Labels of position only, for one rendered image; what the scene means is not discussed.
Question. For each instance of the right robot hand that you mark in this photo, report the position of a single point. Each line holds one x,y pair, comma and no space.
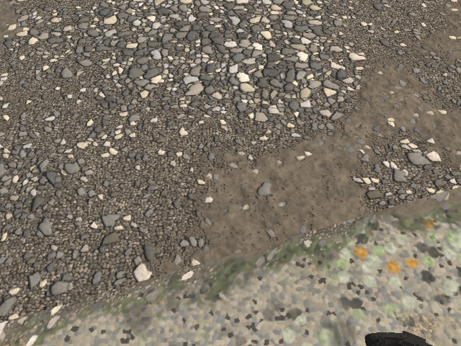
394,339

